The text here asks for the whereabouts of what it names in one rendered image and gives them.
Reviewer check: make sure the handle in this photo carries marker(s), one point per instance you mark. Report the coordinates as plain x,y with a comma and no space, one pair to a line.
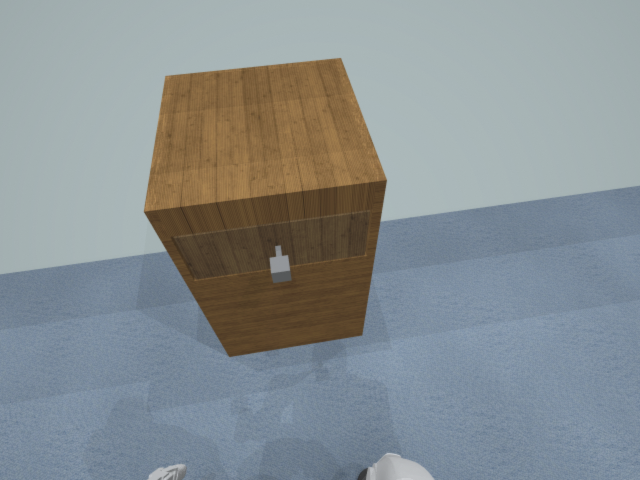
280,267

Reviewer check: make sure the right robot shin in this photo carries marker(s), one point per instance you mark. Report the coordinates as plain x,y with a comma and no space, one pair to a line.
389,455

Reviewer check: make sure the right robot thigh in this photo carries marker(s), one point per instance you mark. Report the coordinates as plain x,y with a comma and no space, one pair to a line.
393,468

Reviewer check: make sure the cabinet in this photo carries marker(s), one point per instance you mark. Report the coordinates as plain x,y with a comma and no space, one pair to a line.
258,145

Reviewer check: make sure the drawer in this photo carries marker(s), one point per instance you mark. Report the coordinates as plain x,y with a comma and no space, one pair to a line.
247,249

